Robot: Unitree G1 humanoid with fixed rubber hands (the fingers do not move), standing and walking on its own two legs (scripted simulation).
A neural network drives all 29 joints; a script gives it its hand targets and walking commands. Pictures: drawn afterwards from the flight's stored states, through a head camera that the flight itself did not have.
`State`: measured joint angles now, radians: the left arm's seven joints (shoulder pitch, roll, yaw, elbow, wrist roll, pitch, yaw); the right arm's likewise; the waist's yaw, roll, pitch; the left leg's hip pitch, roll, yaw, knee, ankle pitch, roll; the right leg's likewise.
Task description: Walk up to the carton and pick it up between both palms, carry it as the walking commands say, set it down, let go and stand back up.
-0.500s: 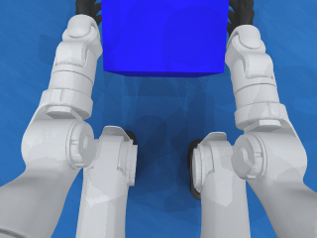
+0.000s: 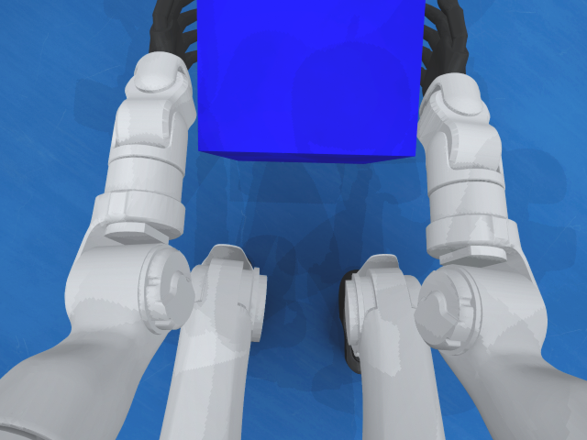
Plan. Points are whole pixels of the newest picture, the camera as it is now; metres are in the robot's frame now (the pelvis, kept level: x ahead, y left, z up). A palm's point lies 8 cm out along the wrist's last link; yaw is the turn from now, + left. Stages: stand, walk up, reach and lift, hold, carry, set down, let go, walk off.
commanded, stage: reach and lift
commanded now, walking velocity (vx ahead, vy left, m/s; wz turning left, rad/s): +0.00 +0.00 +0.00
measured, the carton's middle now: (305, 80) +0.53 +0.03 -0.18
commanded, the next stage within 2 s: none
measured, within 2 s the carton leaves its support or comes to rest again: neither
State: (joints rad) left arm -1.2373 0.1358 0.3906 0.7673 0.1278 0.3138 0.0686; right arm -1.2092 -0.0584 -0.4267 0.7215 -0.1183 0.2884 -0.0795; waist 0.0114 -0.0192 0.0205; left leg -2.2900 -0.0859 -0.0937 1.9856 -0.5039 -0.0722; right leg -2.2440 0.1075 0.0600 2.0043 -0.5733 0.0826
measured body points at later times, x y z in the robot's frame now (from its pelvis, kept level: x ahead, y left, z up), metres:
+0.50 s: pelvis +0.00 +0.00 +0.05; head +0.30 +0.02 +0.39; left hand +0.52 +0.18 -0.04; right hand +0.53 -0.12 -0.04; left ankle +0.11 +0.13 -0.38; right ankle +0.10 -0.13 -0.38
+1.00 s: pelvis +0.01 +0.00 +0.11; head +0.27 +0.02 +0.48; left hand +0.50 +0.18 +0.03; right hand +0.51 -0.12 +0.04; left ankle +0.11 +0.13 -0.38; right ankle +0.10 -0.13 -0.38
